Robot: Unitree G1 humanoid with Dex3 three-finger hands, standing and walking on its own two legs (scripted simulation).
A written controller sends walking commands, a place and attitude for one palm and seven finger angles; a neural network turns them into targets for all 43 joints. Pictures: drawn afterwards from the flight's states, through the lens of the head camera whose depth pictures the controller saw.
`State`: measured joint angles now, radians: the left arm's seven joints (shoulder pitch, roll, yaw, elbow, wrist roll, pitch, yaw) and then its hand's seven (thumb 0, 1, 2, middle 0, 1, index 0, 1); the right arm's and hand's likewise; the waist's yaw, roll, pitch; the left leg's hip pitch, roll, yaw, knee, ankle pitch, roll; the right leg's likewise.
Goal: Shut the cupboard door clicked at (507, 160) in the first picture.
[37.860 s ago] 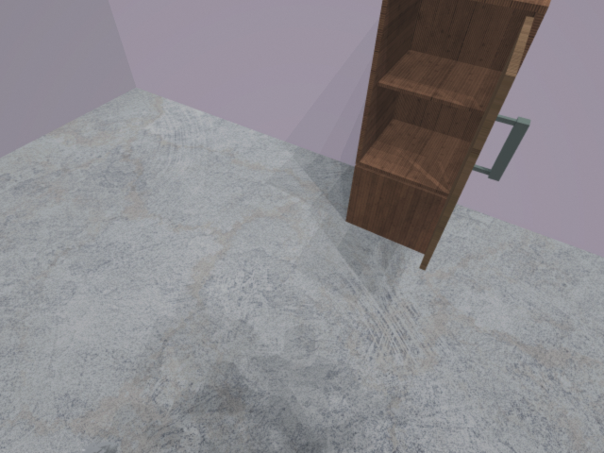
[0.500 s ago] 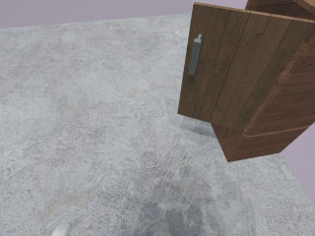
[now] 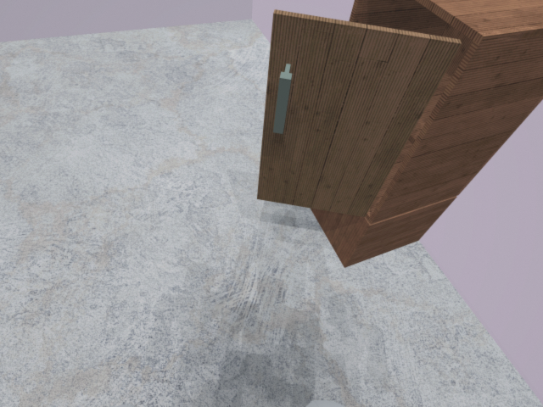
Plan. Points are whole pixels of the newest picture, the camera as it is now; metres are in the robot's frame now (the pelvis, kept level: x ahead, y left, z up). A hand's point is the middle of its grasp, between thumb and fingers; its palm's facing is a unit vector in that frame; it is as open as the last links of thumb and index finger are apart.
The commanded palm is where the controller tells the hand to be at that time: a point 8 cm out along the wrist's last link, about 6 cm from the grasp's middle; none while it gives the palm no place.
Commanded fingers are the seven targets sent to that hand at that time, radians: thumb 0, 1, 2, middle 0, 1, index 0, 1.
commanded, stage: take the last steps up to it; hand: left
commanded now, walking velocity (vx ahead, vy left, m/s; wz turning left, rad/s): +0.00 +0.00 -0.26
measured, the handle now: (283, 99) +0.73 +0.02 +0.02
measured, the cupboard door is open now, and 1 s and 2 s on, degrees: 59 59 59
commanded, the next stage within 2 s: come to a stop and stand still in 0.82 s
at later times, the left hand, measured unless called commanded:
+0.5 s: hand out of the picture +0.09 +0.17 -0.20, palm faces -0.05 -0.99 -0.14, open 7.3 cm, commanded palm none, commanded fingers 0.00 0.90 0.90 -0.20 -0.30 -0.20 -0.30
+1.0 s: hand (241, 292) +0.34 +0.07 -0.17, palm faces -0.18 -0.96 -0.20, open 7.3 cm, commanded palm none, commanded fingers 0.00 0.90 0.90 -0.20 -0.30 -0.20 -0.30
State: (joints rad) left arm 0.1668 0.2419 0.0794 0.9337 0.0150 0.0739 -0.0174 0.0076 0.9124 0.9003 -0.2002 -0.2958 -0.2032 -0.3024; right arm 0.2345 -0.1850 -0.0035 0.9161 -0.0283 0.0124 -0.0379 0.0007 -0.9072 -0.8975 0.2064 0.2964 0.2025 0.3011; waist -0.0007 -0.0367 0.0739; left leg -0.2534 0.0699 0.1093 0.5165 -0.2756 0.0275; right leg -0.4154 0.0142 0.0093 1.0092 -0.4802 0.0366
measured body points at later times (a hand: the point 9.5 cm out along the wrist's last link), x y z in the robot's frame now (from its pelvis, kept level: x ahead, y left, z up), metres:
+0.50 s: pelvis +0.08 -0.01 -0.02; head +0.09 +0.02 +0.43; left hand +0.09 +0.22 -0.18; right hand +0.08 -0.27 -0.15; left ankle +0.13 +0.09 -0.74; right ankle -0.02 -0.14 -0.74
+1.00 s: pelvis +0.22 -0.09 -0.01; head +0.26 -0.11 +0.44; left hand +0.35 +0.12 -0.16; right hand +0.12 -0.29 -0.17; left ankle +0.14 +0.06 -0.70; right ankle +0.24 -0.20 -0.74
